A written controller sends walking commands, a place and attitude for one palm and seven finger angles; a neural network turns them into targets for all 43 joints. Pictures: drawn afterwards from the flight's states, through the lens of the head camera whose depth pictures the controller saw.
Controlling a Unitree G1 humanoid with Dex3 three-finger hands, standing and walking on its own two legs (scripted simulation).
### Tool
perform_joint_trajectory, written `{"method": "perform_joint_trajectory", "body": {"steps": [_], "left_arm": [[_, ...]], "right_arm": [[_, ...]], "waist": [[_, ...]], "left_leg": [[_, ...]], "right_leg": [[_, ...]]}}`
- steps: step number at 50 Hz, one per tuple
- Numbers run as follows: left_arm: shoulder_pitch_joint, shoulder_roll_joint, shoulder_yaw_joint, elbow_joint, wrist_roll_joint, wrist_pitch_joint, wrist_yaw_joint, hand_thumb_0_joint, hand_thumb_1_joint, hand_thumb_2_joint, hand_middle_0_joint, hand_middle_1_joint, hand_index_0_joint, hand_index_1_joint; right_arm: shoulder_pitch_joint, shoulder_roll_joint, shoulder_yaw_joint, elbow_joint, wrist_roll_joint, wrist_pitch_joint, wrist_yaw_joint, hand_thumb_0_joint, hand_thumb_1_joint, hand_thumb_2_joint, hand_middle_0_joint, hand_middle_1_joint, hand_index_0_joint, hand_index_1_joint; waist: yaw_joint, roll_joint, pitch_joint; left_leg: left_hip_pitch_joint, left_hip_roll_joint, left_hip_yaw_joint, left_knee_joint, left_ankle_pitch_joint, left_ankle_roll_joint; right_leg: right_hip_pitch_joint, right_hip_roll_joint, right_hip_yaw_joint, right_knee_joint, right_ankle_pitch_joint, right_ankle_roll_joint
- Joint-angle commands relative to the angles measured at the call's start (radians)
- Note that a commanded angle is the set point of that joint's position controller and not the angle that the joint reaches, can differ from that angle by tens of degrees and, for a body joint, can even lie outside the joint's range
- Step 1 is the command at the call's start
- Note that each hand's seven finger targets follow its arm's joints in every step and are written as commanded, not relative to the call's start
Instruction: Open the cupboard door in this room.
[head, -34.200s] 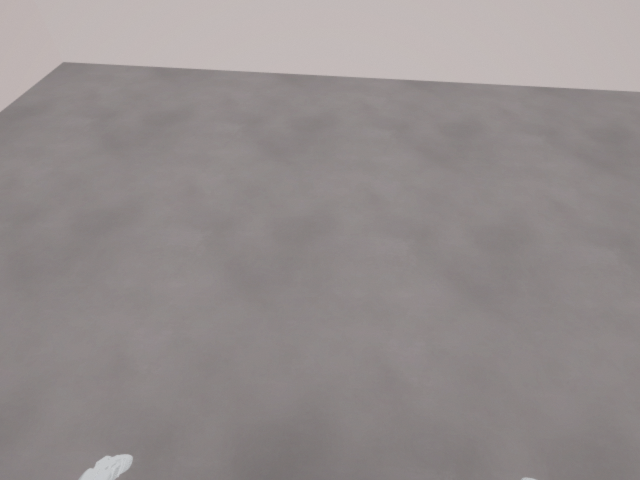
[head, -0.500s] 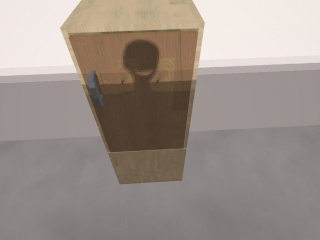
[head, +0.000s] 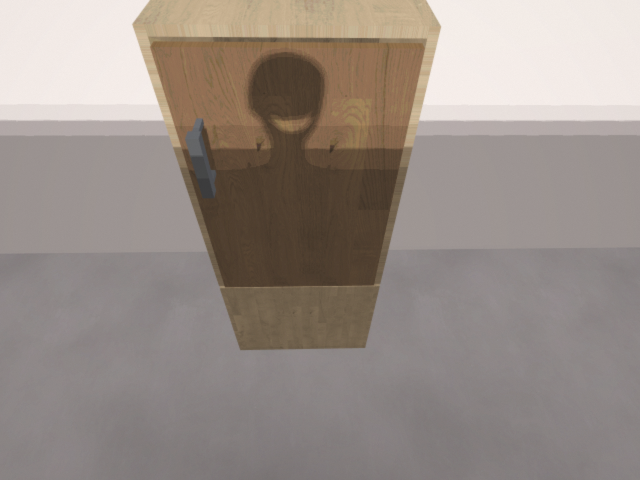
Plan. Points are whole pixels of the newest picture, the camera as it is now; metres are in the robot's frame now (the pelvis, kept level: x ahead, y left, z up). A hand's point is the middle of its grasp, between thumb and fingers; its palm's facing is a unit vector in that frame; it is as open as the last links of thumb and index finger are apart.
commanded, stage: look again from close up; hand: left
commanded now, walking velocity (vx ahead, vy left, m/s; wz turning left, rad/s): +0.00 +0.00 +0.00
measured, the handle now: (203, 159) +0.57 +0.23 +0.07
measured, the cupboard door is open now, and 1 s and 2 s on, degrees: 0 0 0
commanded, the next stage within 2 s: raise the hand with hooked fingers in 0.34 s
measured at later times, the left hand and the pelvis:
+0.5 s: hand out of the picture +0.05 +0.22 -0.15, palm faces +0.11 -0.97 -0.23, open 7.4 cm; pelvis +0.00 +0.03 +0.00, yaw -1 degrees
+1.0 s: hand (127, 464) +0.14 +0.23 -0.02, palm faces +0.19 -0.98 -0.06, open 9.4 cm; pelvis -0.04 -0.02 -0.08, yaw +1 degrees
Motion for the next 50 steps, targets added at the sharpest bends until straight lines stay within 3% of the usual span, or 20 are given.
{"method": "perform_joint_trajectory", "body": {"steps": [1, 5, 14, 21, 22, 23, 24, 25, 26, 27, 28, 30, 31, 33, 35, 37, 40, 43, 45, 50], "left_arm": [[0.052, 0.128, 0.031, -0.068, 0.001, 0.0, 0.017, 0.0, 0.9, 0.9, -0.2, -0.3, -0.2, -0.3], [0.052, 0.14, 0.027, -0.068, 0.005, 0.014, 0.008, 0.0, 0.9, 0.9, -0.2, -0.3, -0.2, -0.3], [0.022, 0.18, 0.029, -0.095, 0.004, 0.024, -0.003, 0.0, 0.9, 0.9, -0.2, -0.3, -0.2, -0.3], [0.01, 0.202, 0.028, -0.096, 0.003, 0.022, -0.006, 0.0, 0.9, 0.9, -0.2, -0.3, -0.2, -0.3], [0.058, 0.191, 0.015, -0.076, 0.011, 0.011, 0.034, 0.0, 0.9, 0.9, -0.2, -0.3, -0.2, -0.3], [-0.708, 0.519, 0.277, -1.627, -0.154, -0.207, 0.05, 0.0, 0.877, 0.89, -0.202, -0.315, -0.202, -0.315], [-0.156, 0.417, 0.224, -1.367, -0.083, -0.157, 0.073, 0.0, 0.853, 0.88, -0.203, -0.33, -0.203, -0.33], [-0.15, 0.335, 0.173, -1.308, -0.106, -0.111, 0.12, 0.0, 0.83, 0.87, -0.205, -0.345, -0.205, -0.345], [0.165, 0.03, 0.008, -1.057, -0.138, -0.022, 0.102, 0.0, 0.807, 0.86, -0.207, -0.36, -0.207, -0.36], [-0.051, 0.114, 0.077, -1.245, -0.173, -0.063, 0.089, 0.0, 0.783, 0.85, -0.208, -0.375, -0.208, -0.375], [-0.032, 0.158, 0.122, -1.212, -0.164, -0.11, 0.072, 0.0, 0.76, 0.84, -0.21, -0.39, -0.21, -0.39], [0.124, 0.177, 0.22, -0.986, -0.164, -0.211, 0.014, 0.0, 0.713, 0.82, -0.213, -0.42, -0.213, -0.42], [0.156, 0.143, 0.229, -0.926, -0.183, -0.28, -0.036, 0.0, 0.69, 0.81, -0.215, -0.435, -0.215, -0.435], [0.251, 0.118, 0.257, -0.838, -0.232, -0.427, -0.165, 0.0, 0.643, 0.79, -0.218, -0.465, -0.218, -0.465], [0.278, 0.178, 0.334, -0.796, -0.294, -0.533, -0.321, 0.0, 0.597, 0.77, -0.222, -0.495, -0.222, -0.495], [0.196, 0.275, 0.403, -0.883, -0.34, -0.557, -0.431, 0.0, 0.55, 0.75, -0.225, -0.525, -0.225, -0.525], [0.054, 0.357, 0.452, -1.12, -0.388, -0.5, -0.457, 0.0, 0.48, 0.72, -0.23, -0.57, -0.23, -0.57], [-0.083, 0.361, 0.444, -1.361, -0.399, -0.532, -0.403, 0.0, 0.41, 0.69, -0.235, -0.615, -0.235, -0.615], [-0.223, 0.345, 0.387, -1.472, -0.387, -0.569, -0.368, 0.0, 0.363, 0.67, -0.238, -0.645, -0.238, -0.645], [-0.183, 0.329, 0.318, -1.284, -0.375, -0.512, -0.428, 0.0, 0.247, 0.62, -0.247, -0.72, -0.247, -0.72]], "right_arm": [[0.077, -0.082, -0.003, -0.046, -0.003, -0.036, -0.005, 0.0, -0.9, -0.9, 0.2, 0.3, 0.2, 0.3], [0.039, -0.088, 0.0, -0.07, -0.004, -0.029, -0.009, 0.0, -0.9, -0.9, 0.2, 0.3, 0.2, 0.3], [0.009, -0.139, -0.005, -0.086, -0.006, -0.032, -0.004, 0.0, -0.9, -0.9, 0.2, 0.3, 0.2, 0.3], [0.0, -0.149, -0.002, -0.075, -0.003, -0.033, -0.001, 0.0, -0.9, -0.9, 0.2, 0.3, 0.2, 0.3], [-0.046, -0.162, -0.002, -0.127, 0.009, -0.031, 0.001, 0.0, -0.9, -0.9, 0.2, 0.3, 0.2, 0.3], [0.006, -0.285, -0.044, -0.429, 0.047, -0.178, -0.036, 0.0, -0.9, -0.9, 0.2, 0.3, 0.2, 0.3], [-0.075, -0.189, -0.002, -0.392, 0.045, -0.272, -0.071, 0.0, -0.9, -0.9, 0.2, 0.3, 0.2, 0.3], [-0.08, -0.176, -0.013, -0.33, 0.054, -0.302, -0.08, 0.0, -0.9, -0.9, 0.2, 0.3, 0.2, 0.3], [-0.057, -0.136, -0.009, -0.314, 0.067, -0.297, -0.072, 0.0, -0.9, -0.9, 0.2, 0.3, 0.2, 0.3], [-0.071, -0.182, -0.025, -0.394, 0.062, -0.303, -0.069, 0.0, -0.9, -0.9, 0.2, 0.3, 0.2, 0.3], [-0.082, -0.193, -0.04, -0.408, 0.056, -0.311, -0.072, 0.0, -0.9, -0.9, 0.2, 0.3, 0.2, 0.3], [-0.08, -0.195, -0.051, -0.439, 0.036, -0.307, -0.063, 0.0, -0.9, -0.9, 0.2, 0.3, 0.2, 0.3], [-0.084, -0.189, -0.054, -0.458, 0.025, -0.3, -0.052, 0.0, -0.9, -0.9, 0.2, 0.3, 0.2, 0.3], [-0.122, -0.185, -0.075, -0.5, 0.016, -0.302, -0.028, 0.0, -0.9, -0.9, 0.2, 0.3, 0.2, 0.3], [-0.134, -0.194, -0.089, -0.562, 0.03, -0.305, -0.004, 0.0, -0.9, -0.9, 0.2, 0.3, 0.2, 0.3], [-0.155, -0.21, -0.088, -0.635, 0.038, -0.313, -0.002, 0.0, -0.9, -0.9, 0.2, 0.3, 0.2, 0.3], [-0.146, -0.205, -0.079, -0.704, 0.041, -0.31, -0.021, 0.0, -0.9, -0.9, 0.2, 0.3, 0.2, 0.3], [-0.103, -0.185, -0.066, -0.694, 0.036, -0.312, -0.043, 0.0, -0.9, -0.9, 0.2, 0.3, 0.2, 0.3], [-0.079, -0.187, -0.054, -0.656, 0.025, -0.321, -0.062, 0.0, -0.9, -0.9, 0.2, 0.3, 0.2, 0.3], [-0.062, -0.212, -0.038, -0.593, 0.04, -0.333, -0.091, 0.0, -0.9, -0.9, 0.2, 0.3, 0.2, 0.3]], "waist": [[0.006, 0.083, -0.047], [0.016, 0.013, 0.042], [0.022, 0.001, 0.008], [0.022, -0.022, -0.013], [0.037, -0.079, 0.032], [-0.091, 0.105, -0.492], [0.035, 0.262, -0.46], [-0.005, 0.202, -0.388], [-0.02, 0.118, -0.224], [-0.029, 0.091, -0.102], [-0.046, 0.049, -0.076], [-0.006, -0.088, 0.007], [0.012, -0.223, -0.023], [0.061, -0.305, -0.077], [0.097, -0.196, -0.144], [0.1, -0.061, -0.246], [0.095, 0.051, -0.394], [0.039, 0.127, -0.406], [-0.026, 0.088, -0.381], [-0.063, 0.054, -0.267]], "left_leg": [[0.084, 0.073, -0.06, -0.079, 0.357, 0.044], [0.008, 0.059, -0.075, -0.133, 0.193, 0.054], [0.017, 0.062, -0.099, -0.219, 0.052, 0.062], [0.042, 0.054, -0.079, -0.209, 0.095, 0.059], [0.024, 0.067, -0.047, -0.016, 0.267, 0.028], [0.316, -0.035, -0.034, -0.105, 0.389, 0.028], [0.431, 0.024, -0.043, -0.128, 0.51, 0.019], [0.273, -0.003, -0.037, -0.149, 0.334, -0.021], [0.184, 0.001, -0.047, -0.162, 0.2, 0.006], [0.062, -0.016, -0.067, -0.141, 0.065, 0.01], [0.008, -0.03, -0.058, -0.099, -0.022, 0.014], [-0.152, -0.056, -0.049, -0.006, -0.049, 0.009], [-0.22, -0.052, -0.047, 0.05, -0.038, 0.002], [-0.339, -0.053, -0.024, 0.172, -0.049, -0.005], [-0.388, -0.068, -0.004, 0.256, -0.031, -0.011], [-0.418, -0.083, 0.023, 0.32, -0.044, -0.001], [-0.406, -0.079, 0.026, 0.363, -0.054, 0.019], [-0.353, -0.051, -0.002, 0.4, -0.063, 0.034], [-0.36, -0.037, -0.027, 0.435, -0.051, 0.043], [-0.433, -0.028, -0.048, 0.463, -0.076, 0.044]], "right_leg": [[-0.046, -0.08, 0.055, -0.021, 0.19, -0.034], [-0.066, -0.076, 0.064, -0.056, 0.099, -0.027], [-0.059, -0.082, 0.061, -0.059, 0.062, -0.014], [-0.052, -0.097, 0.07, -0.078, 0.091, -0.011], [-0.097, -0.134, 0.137, -0.116, 0.297, -0.006], [-0.057, -0.028, -0.014, 0.016, 0.39, -0.034], [-0.133, -0.007, -0.016, 0.102, 0.176, -0.041], [-0.164, 0.003, -0.042, 0.116, 0.057, -0.032], [-0.236, -0.003, -0.051, 0.102, 0.015, -0.018], [-0.233, -0.01, -0.05, 0.069, 0.044, -0.015], [-0.274, -0.006, -0.049, 0.038, 0.023, -0.015], [-0.367, 0.008, -0.071, 0.078, -0.036, -0.015], [-0.424, 0.019, -0.086, 0.143, -0.065, -0.014], [-0.523, 0.022, -0.072, 0.256, -0.108, -0.018], [-0.519, 0.011, -0.032, 0.327, -0.074, -0.033], [-0.497, -0.007, 0.02, 0.354, -0.073, -0.032], [-0.472, -0.008, 0.08, 0.356, -0.123, -0.019], [-0.537, 0.0, 0.107, 0.338, -0.163, -0.015], [-0.59, 0.018, 0.095, 0.366, -0.123, -0.015], [-0.63, 0.026, 0.102, 0.351, -0.123, -0.012]]}}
